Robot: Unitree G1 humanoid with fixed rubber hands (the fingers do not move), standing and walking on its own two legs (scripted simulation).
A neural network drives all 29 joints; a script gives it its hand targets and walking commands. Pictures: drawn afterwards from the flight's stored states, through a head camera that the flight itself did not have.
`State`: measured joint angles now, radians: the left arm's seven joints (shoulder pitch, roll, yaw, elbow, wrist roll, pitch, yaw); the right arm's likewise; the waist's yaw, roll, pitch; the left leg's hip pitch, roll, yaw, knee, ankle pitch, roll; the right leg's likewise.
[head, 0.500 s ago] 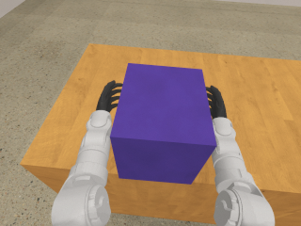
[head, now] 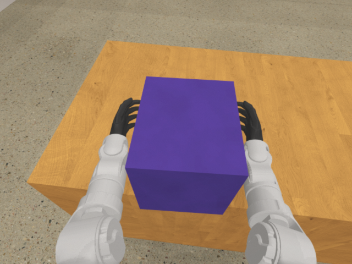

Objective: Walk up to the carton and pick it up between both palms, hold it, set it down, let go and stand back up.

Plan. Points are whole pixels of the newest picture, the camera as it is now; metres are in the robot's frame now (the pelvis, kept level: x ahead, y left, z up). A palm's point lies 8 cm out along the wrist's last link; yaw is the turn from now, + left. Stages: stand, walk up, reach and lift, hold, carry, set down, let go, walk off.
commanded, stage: set down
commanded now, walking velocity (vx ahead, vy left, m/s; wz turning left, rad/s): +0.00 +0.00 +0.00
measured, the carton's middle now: (185, 147) +0.40 -0.05 +0.01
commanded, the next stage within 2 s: none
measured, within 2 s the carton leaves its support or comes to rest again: rests again in 1.06 s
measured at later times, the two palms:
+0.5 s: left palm (122, 127) +0.44 +0.10 +0.06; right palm (251, 131) +0.40 -0.21 +0.06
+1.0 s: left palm (121, 128) +0.44 +0.10 +0.06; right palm (252, 132) +0.39 -0.21 +0.06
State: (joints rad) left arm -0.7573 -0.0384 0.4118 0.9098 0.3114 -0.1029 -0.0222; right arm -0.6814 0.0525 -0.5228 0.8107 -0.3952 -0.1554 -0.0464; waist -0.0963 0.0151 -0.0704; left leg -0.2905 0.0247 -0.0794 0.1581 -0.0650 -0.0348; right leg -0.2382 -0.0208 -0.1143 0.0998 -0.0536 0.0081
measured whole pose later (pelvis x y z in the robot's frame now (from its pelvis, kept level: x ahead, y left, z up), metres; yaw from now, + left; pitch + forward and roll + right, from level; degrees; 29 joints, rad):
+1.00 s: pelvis -0.01 +0.00 +0.00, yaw +0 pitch +12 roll +0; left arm -0.81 -0.07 0.49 0.84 0.42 -0.12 -0.06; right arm -0.74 0.10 -0.69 0.74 -0.56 -0.22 0.04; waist -0.09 -0.01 -0.02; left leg -0.31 0.03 -0.08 0.13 -0.04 -0.04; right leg -0.27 -0.02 -0.11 0.10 -0.04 0.00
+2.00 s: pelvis -0.02 +0.01 -0.02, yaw -8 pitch +23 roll -2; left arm -1.06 0.28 -0.15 1.40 -0.37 -0.25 0.10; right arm -1.04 -0.30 0.10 1.40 0.39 -0.22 -0.07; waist -0.01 0.02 -0.31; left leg -0.67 0.07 0.04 0.44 -0.17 -0.03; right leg -0.64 0.02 0.01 0.32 -0.08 0.02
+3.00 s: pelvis -0.03 +0.02 +0.00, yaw -3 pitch +1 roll -1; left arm -0.72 0.36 -0.06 0.85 -0.27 0.21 0.02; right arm -0.76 -0.34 -0.09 1.02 0.30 0.17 -0.02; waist -0.04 -0.02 -0.10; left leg -0.21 0.02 -0.02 0.36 -0.17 -0.01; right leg -0.15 -0.03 -0.05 0.24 -0.10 0.01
